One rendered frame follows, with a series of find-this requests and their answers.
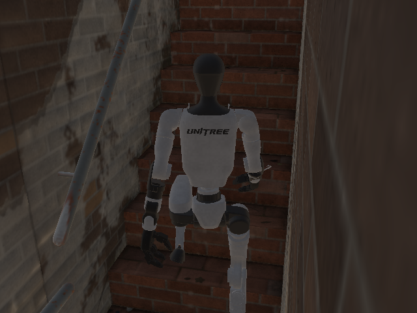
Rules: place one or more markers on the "robot thigh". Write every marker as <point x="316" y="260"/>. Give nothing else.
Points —
<point x="238" y="230"/>
<point x="180" y="202"/>

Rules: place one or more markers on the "robot right forearm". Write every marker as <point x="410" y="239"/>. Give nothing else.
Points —
<point x="256" y="177"/>

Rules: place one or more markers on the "right robot thigh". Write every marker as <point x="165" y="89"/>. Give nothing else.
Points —
<point x="238" y="230"/>

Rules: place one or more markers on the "robot right upper arm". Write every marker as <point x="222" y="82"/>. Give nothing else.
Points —
<point x="247" y="123"/>

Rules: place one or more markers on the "left robot thigh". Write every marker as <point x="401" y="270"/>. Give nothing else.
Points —
<point x="180" y="202"/>

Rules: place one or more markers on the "left robot hand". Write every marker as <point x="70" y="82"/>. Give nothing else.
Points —
<point x="150" y="249"/>

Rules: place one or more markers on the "robot left forearm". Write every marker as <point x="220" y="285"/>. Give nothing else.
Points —
<point x="153" y="201"/>

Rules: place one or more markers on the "robot left upper arm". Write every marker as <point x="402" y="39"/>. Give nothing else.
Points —
<point x="169" y="121"/>

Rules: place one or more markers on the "right robot hand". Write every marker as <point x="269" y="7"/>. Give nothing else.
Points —
<point x="243" y="179"/>

